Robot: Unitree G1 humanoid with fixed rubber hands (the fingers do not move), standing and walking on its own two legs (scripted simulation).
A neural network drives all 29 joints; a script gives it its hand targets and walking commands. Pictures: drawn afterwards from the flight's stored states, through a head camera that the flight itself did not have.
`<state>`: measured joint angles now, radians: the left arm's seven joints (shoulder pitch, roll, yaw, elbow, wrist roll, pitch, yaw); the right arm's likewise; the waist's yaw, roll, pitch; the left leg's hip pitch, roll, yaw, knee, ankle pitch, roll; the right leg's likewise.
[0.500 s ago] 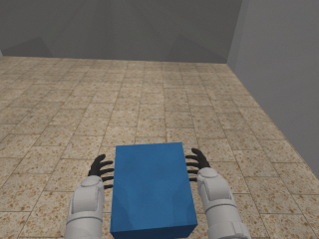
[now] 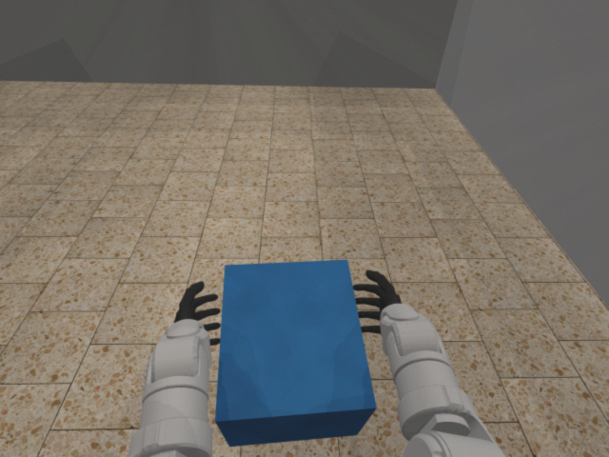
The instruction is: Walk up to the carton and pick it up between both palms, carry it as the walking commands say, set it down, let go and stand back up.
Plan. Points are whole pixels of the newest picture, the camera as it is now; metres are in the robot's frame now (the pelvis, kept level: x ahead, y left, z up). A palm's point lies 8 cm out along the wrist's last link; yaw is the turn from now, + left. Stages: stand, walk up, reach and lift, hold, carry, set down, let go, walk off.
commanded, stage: set down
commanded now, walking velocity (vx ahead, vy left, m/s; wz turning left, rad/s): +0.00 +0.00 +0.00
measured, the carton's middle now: (290, 349) +0.32 +0.06 -0.05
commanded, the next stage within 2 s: none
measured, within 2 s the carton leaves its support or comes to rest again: neither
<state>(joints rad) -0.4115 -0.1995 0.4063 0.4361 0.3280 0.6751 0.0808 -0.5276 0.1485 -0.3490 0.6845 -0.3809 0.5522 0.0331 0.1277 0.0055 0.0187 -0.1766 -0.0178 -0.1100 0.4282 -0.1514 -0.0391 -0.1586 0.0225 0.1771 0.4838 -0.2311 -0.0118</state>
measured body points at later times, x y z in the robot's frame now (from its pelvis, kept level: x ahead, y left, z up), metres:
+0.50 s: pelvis +0.02 -0.03 -0.02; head +0.12 -0.02 +0.42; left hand +0.32 +0.19 -0.06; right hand +0.38 -0.09 -0.07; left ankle +0.06 +0.14 -0.74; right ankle +0.04 -0.15 -0.74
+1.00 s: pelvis -0.02 -0.01 -0.09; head +0.16 +0.01 +0.32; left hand +0.34 +0.20 -0.15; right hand +0.41 -0.08 -0.15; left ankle +0.06 +0.14 -0.74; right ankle +0.04 -0.15 -0.74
